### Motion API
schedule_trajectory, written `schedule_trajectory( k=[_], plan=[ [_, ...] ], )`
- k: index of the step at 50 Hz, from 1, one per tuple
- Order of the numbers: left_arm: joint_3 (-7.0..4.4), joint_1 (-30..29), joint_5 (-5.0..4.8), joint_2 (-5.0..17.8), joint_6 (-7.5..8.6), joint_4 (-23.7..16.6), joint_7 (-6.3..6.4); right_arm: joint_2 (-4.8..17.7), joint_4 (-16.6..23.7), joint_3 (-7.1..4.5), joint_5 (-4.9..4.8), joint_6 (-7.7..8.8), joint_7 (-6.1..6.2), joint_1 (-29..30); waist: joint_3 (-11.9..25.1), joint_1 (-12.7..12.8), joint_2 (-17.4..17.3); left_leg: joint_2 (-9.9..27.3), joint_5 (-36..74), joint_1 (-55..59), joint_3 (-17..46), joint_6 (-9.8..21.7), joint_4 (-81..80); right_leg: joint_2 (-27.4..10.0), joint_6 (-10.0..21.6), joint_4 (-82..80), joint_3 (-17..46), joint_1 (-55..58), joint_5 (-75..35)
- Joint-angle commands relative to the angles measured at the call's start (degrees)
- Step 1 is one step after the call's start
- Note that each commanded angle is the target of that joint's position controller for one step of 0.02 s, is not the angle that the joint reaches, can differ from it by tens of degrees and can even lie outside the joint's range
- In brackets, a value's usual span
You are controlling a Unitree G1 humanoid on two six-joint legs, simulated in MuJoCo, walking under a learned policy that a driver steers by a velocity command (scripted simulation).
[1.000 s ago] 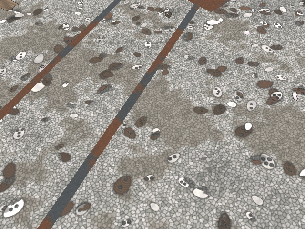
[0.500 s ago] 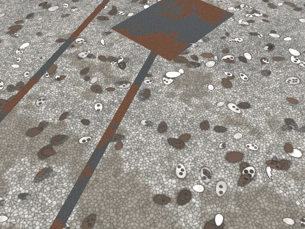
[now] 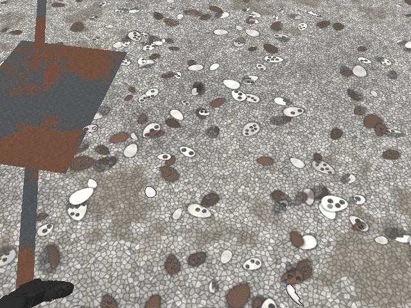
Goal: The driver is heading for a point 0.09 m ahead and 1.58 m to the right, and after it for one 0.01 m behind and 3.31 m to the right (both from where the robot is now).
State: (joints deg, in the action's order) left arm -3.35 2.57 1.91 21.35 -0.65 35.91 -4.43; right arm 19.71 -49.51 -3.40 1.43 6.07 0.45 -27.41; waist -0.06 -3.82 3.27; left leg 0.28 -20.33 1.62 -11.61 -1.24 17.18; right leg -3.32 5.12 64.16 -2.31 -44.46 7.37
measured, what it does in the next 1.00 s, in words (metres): walks ahead, turning right: right foot, then left foot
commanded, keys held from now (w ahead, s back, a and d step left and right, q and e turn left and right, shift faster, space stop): w+e+shift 1.00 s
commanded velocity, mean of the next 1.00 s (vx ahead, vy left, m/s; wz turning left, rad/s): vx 1.00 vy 0.00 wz -0.99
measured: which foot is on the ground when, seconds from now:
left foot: down 0.00-0.16, up 0.18-0.54, down 0.56-1.00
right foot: up 0.00-0.14, down 0.16-0.56, up 0.58-1.00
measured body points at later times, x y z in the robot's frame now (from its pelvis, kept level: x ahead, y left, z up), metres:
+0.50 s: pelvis +0.47 -0.05 +0.00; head +0.50 -0.05 +0.44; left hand +0.58 +0.24 -0.13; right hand +0.61 -0.35 -0.05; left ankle +0.73 +0.03 -0.69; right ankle +0.30 -0.04 -0.73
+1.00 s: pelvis +0.84 -0.26 -0.03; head +0.85 -0.29 +0.42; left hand +1.18 -0.37 -0.07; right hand +0.57 -0.34 -0.16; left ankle +0.76 +0.01 -0.71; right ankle +0.91 -0.40 -0.72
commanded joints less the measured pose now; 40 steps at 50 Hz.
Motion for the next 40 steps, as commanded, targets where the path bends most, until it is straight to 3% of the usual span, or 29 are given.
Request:
schedule_trajectory(
  k=[1,2,4,5,6,7,8,9,10,11,12,13,15,16,18,21,24,26,27,28,29,30,31,32,33,34,36,38,40],
  plan=[
    [2.09,-4.7,-0.14,-1.8,0.37,-5.5,-1.60,2.9,4.2,0.36,-0.05,1.92,-0.16,7.9,-7.3,4.7,-5.3,10.8,32.4,-9.3,-0.9,3.2,-11.5,-0.3,1.3,-12.8,-3.2,6.1,-8.3],
    [2.32,-6.0,-0.18,-2.0,0.47,-5.7,-1.81,4.1,3.7,0.13,0.04,1.92,-0.08,6.7,-8.0,4.5,-5.1,10.8,40.9,-8.7,-2.9,2.7,-10.8,1.2,2.4,-16.8,-5.7,9.6,-8.9],
    [1.97,-4.3,-0.17,-0.7,0.76,-4.5,-1.48,7.0,3.2,-0.50,-0.06,1.23,0.47,3.3,-4.8,5.7,-6.6,11.2,68.5,-2.4,-4.4,1.6,-3.1,6.1,4.5,-19.8,-9.8,15.8,-6.6],
    [1.53,-0.3,-0.19,0.5,0.91,-3.3,-1.07,8.9,3.4,-0.98,-0.01,0.42,1.00,3.2,-2.1,8.3,-8.4,12.5,77.4,-0.5,-4.2,1.3,3.5,7.9,5.4,-20.5,-9.9,20.4,-3.9],
    [0.59,7.4,-0.15,2.4,1.13,-1.1,-0.54,10.5,4.0,-1.46,0.24,-0.64,1.39,4.6,2.3,12.9,-9.3,13.9,82.2,-1.3,-3.6,1.6,14.4,9.4,6.7,-20.5,-8.9,29.1,-1.2],
    [-0.87,19.4,-0.20,4.8,1.39,2.5,0.36,11.3,5.3,-1.70,0.46,-1.57,1.44,7.3,7.4,18.2,-9.6,14.9,80.6,-6.5,-2.1,2.5,29.5,10.1,8.9,-22.1,-5.9,42.4,0.9],
    [-2.67,26.9,-0.60,7.3,1.39,6.0,1.94,10.1,5.7,-1.69,1.04,-2.10,0.81,8.0,9.8,19.7,-4.6,10.6,50.3,-18.1,-1.9,2.1,49.9,9.1,10.5,-25.9,-0.5,56.0,4.0],
    [-4.01,22.2,-1.74,12.5,0.52,5.6,3.32,1.7,8.2,0.35,2.03,-1.72,-0.16,8.0,5.6,12.9,9.4,0.2,-6.6,-36.0,-1.0,0.6,73.4,-1.1,13.1,-26.6,17.1,59.2,-2.1],
    [-4.95,20.7,-0.12,16.8,-0.31,2.4,3.31,4.2,15.1,0.38,0.27,-0.66,-0.10,6.6,18.4,10.5,10.0,-2.3,-8.6,-51.1,12.3,-0.5,82.3,-10.1,24.2,-39.2,44.7,73.1,7.9],
    [-4.84,20.9,-0.56,13.8,-0.37,2.1,3.91,6.1,15.7,0.67,0.86,0.71,-0.14,12.2,13.9,11.8,-0.9,1.3,-3.2,-54.4,16.7,-0.1,76.9,-11.2,21.9,-47.8,49.0,67.9,15.7],
    [-4.17,19.2,-0.68,10.9,0.14,3.3,4.43,5.9,15.5,0.97,0.65,1.26,-0.16,13.1,4.3,8.6,-5.4,3.4,-0.2,-52.9,16.6,0.0,69.8,-9.8,19.7,-50.4,45.5,57.2,13.9],
    [-3.66,17.6,-0.78,9.2,1.06,4.2,4.70,5.1,15.1,1.26,1.44,0.89,0.02,14.1,0.2,5.6,-8.6,5.0,-1.0,-48.7,16.5,-0.6,64.9,-7.2,18.3,-50.6,40.8,48.1,8.0],
    [-2.44,15.1,-0.97,6.7,2.87,4.1,4.99,4.5,14.1,1.50,2.97,-1.64,0.06,11.5,-2.5,1.2,-9.6,7.0,-4.1,-40.9,16.8,-2.4,57.7,-3.3,17.5,-50.9,33.1,34.7,-0.3],
    [-2.13,15.2,-1.23,6.0,3.61,4.3,4.71,3.8,14.6,1.56,3.00,-2.69,-0.04,12.2,-3.2,0.5,-9.1,7.7,-5.8,-38.8,16.3,-3.2,53.0,-1.9,17.2,-51.7,30.8,30.2,-0.4],
    [-2.34,14.6,-1.36,6.4,4.69,4.3,4.38,1.6,18.1,2.39,2.45,-3.23,-0.58,19.9,-5.9,1.4,-7.3,7.9,1.4,-35.0,14.1,-3.9,41.4,1.5,15.9,-54.3,26.9,22.0,-1.1],
    [-3.10,14.9,-1.63,7.1,5.18,4.5,3.71,-0.6,20.0,3.38,0.45,-2.94,-1.62,26.2,-4.9,4.3,-3.8,5.1,21.8,-24.0,12.8,-2.9,25.2,5.2,11.3,-54.4,23.5,18.5,-5.7],
    [-3.74,17.9,-2.14,8.0,4.95,5.5,3.59,1.7,19.9,2.67,-0.35,-2.76,-1.49,27.1,-2.4,6.3,-1.7,2.6,24.3,-19.3,13.3,-1.5,17.1,3.1,8.4,-50.4,26.1,27.4,-13.6],
    [-4.19,18.2,-1.61,9.9,4.57,5.7,3.97,5.2,17.9,1.14,-0.29,-2.50,-0.58,20.6,2.4,3.2,-1.8,-0.4,15.4,-12.1,13.4,-0.7,14.7,3.1,5.9,-39.4,26.9,34.1,-26.3],
    [-4.40,16.5,-1.37,11.5,4.57,5.7,3.76,7.3,15.8,-0.02,-0.20,-2.21,0.18,11.2,7.5,-2.8,-3.5,-1.1,10.8,-1.8,12.1,-0.2,13.9,4.9,4.3,-26.9,24.6,32.9,-30.4],
    [-3.51,14.2,-1.10,8.5,5.24,4.9,3.54,10.7,13.4,-1.46,0.64,-1.91,1.47,-0.9,13.2,-8.7,-5.0,4.5,2.0,12.3,16.4,1.1,15.6,7.5,2.9,-10.1,21.8,24.6,-24.3],
    [-0.83,14.1,-1.44,-1.9,5.82,2.3,4.00,14.6,12.1,-2.30,2.82,-1.61,2.30,-8.0,17.6,-8.2,-19.7,21.2,-19.4,23.8,37.5,2.6,9.0,12.9,2.4,9.3,16.0,9.6,22.4],
    [0.21,19.4,-3.03,-1.3,5.46,-0.5,4.08,16.2,13.2,-2.99,2.59,-1.91,1.63,0.2,21.0,-0.6,-30.2,28.4,-28.4,21.6,67.0,7.1,-4.0,11.7,2.3,17.7,11.6,-0.1,21.4],
    [-0.23,14.7,-1.15,2.7,4.15,1.7,4.31,9.2,15.0,-1.93,2.01,-2.30,1.34,8.2,10.9,-0.4,-16.2,24.8,-33.3,12.2,58.6,7.7,-4.4,6.2,2.3,18.8,9.9,-2.2,14.0],
    [-0.53,11.7,-0.25,3.7,3.50,1.5,3.42,5.7,14.5,-1.06,1.52,-2.53,1.03,10.3,5.6,-0.1,-9.8,21.8,-24.0,5.2,46.5,7.2,-3.0,3.8,1.8,15.6,8.0,-1.2,10.2],
    [-0.56,10.0,0.00,3.3,2.83,1.6,2.43,4.4,13.2,-0.71,1.75,-2.55,0.78,10.3,2.7,0.5,-6.7,19.1,-13.7,0.4,37.9,6.1,-3.1,1.9,1.2,13.7,7.5,0.6,9.1],
    [-0.31,8.8,0.40,1.9,2.11,0.6,1.45,3.7,11.2,-0.36,1.44,-2.16,0.90,8.7,0.4,1.2,-7.4,17.5,-7.6,-3.0,31.5,5.7,-3.6,0.5,0.7,12.6,7.7,1.1,8.9],
    [0.61,6.1,0.30,-0.9,0.65,-1.1,0.36,1.2,7.7,0.20,0.14,-1.03,0.01,6.2,-2.3,2.3,-8.2,15.4,2.3,-5.3,22.3,3.8,-5.5,-1.3,0.4,11.9,7.0,-0.2,7.2],
    [1.15,3.0,0.19,-1.3,0.13,-3.5,-0.10,1.1,6.7,0.21,-0.30,0.04,-0.74,6.2,-3.0,3.2,-8.2,15.6,12.8,-6.4,15.4,3.8,-6.9,-1.7,0.1,10.0,5.7,-1.5,2.7],
    [1.44,-0.3,-0.05,-1.0,0.02,-5.3,-0.34,1.5,6.1,0.19,0.04,0.74,-0.86,7.4,-4.4,4.5,-7.8,14.2,19.3,-8.0,8.2,3.5,-8.8,-1.6,0.0,5.0,4.2,-0.8,-2.6]
  ],
)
